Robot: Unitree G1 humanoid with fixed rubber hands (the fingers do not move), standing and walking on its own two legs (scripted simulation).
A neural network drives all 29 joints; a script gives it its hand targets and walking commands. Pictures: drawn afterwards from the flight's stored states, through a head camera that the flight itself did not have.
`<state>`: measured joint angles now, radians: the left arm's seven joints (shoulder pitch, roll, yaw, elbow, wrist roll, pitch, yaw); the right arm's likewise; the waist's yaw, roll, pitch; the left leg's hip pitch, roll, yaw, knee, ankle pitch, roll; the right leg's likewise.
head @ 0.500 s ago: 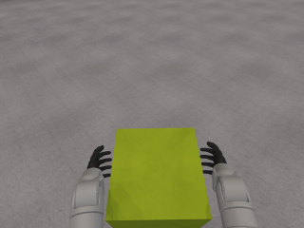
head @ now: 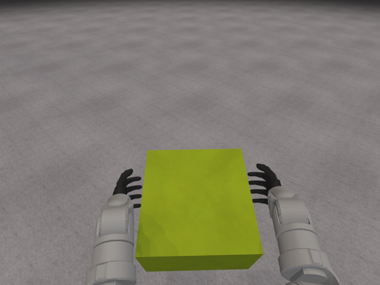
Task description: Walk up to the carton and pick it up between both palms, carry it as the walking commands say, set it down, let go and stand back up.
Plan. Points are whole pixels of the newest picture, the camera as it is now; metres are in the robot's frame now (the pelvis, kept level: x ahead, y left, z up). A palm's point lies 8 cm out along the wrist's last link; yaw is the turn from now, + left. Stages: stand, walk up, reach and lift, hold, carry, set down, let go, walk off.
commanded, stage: hold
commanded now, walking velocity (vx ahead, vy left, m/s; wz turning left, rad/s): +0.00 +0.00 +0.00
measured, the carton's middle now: (195, 207) +0.34 +0.05 -0.03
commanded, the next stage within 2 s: set down in 0.12 s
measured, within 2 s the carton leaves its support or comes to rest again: neither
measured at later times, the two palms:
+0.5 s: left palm (123, 214) +0.27 +0.21 +0.03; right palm (268, 203) +0.34 -0.13 +0.01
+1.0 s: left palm (130, 226) +0.29 +0.21 -0.07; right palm (257, 215) +0.36 -0.12 -0.08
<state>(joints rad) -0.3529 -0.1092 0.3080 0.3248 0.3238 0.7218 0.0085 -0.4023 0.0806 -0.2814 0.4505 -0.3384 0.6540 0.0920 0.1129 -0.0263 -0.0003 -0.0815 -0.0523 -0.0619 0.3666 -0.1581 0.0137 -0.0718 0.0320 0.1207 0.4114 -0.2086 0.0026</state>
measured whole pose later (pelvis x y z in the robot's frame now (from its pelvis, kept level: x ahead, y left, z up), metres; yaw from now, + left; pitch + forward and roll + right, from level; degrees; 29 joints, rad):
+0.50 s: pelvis +0.02 -0.04 +0.00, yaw +2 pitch -2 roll +1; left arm -0.28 -0.06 0.38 0.38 0.27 0.62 -0.08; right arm -0.31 0.16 -0.25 0.46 -0.31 0.57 -0.02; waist 0.15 0.02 -0.04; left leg -0.16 -0.01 -0.11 0.34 -0.16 -0.03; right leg -0.14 0.07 0.07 0.40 -0.22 -0.06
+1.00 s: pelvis +0.00 -0.01 -0.03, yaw +1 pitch +16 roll +0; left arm -0.41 -0.10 0.42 0.49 0.24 0.37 -0.01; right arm -0.49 0.07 -0.32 0.63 -0.26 0.33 0.00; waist 0.13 -0.03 -0.04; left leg -0.70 -0.04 -0.08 0.64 -0.22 -0.01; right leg -0.67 0.07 0.09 0.65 -0.26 -0.01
